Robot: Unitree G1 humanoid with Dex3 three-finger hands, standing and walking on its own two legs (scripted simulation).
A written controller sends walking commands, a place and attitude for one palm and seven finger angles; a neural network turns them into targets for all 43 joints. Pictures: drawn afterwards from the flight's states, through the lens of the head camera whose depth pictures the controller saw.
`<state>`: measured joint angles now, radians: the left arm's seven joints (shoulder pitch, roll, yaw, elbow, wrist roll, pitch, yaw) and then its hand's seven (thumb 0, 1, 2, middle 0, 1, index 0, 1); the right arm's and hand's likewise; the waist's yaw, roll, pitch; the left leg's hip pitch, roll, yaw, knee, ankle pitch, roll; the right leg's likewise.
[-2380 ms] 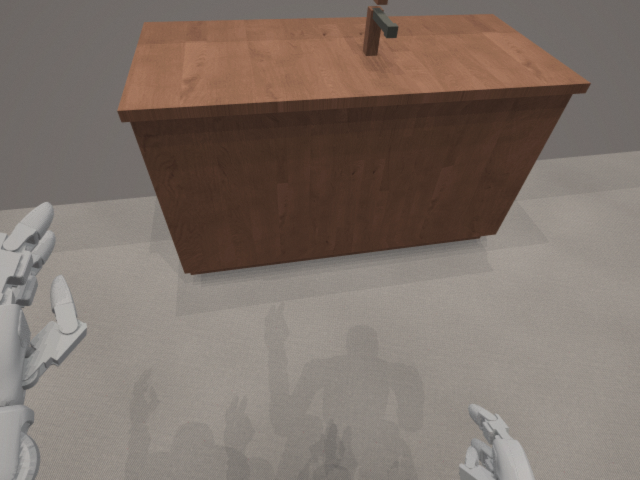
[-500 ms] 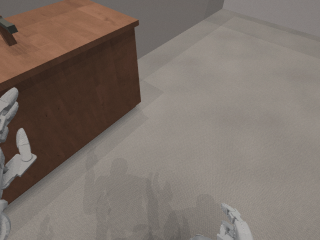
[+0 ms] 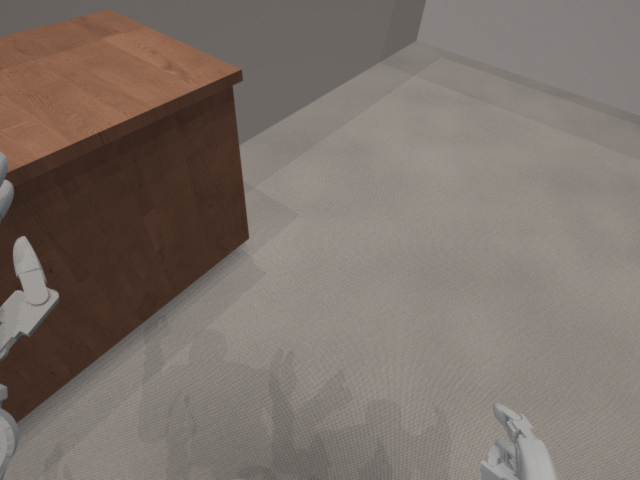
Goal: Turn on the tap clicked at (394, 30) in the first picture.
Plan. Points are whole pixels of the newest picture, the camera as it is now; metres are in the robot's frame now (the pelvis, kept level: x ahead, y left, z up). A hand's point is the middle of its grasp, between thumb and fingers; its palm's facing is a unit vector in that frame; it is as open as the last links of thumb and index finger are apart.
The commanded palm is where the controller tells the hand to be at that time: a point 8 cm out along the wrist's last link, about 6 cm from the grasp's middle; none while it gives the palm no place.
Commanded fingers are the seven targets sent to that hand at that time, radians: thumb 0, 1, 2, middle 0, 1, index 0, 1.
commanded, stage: walk to a spot facing it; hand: left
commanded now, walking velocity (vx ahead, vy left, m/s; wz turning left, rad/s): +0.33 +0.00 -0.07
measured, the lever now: out of the picture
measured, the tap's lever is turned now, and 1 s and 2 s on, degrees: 0 0 0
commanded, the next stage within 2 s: turn to face it in 0.28 s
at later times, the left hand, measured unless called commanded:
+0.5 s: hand (193, 198) +0.35 +0.17 +0.19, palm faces +0.40 -0.78 -0.48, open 7.4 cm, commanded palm +0.28 +0.22 +0.20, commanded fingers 0.00 0.90 0.90 -0.20 -0.30 -0.20 -0.30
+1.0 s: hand (171, 205) +0.33 +0.18 +0.20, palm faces +0.63 -0.61 -0.48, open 7.4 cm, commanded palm +0.27 +0.20 +0.20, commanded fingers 0.00 0.90 0.90 -0.20 -0.30 -0.20 -0.30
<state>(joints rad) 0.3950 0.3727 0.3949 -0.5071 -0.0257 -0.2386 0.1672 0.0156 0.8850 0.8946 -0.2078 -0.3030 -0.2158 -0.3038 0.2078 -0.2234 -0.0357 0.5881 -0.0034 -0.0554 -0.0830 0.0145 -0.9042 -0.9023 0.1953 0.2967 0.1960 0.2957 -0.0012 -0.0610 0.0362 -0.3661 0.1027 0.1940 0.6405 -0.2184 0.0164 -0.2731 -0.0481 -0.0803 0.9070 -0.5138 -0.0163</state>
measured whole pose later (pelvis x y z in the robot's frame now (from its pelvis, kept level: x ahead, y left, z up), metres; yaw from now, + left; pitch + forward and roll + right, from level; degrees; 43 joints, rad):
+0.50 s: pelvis +0.14 -0.07 +0.02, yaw +4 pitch +0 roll +2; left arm 0.49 0.35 0.36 -0.54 -0.02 -0.21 0.15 0.02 0.88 0.89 -0.21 -0.30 -0.22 -0.30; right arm 0.18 -0.24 -0.03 0.64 0.00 -0.02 -0.06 0.02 -0.90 -0.90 0.20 0.30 0.20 0.30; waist -0.03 0.00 0.10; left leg -0.52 0.09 0.11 1.03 -0.39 -0.03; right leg -0.25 -0.10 -0.24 0.55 -0.31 -0.05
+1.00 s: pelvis +0.21 -0.11 +0.00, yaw +18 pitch +0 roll -2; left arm 0.50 0.41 0.41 -0.61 -0.06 -0.18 0.14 0.02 0.89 0.89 -0.21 -0.30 -0.22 -0.30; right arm 0.18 -0.13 0.03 0.56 0.01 -0.11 -0.03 0.01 -0.90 -0.90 0.20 0.30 0.20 0.30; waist 0.04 0.06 0.08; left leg -0.44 0.07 -0.06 0.64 -0.21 -0.04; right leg -0.29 -0.02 -0.10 0.60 -0.31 0.06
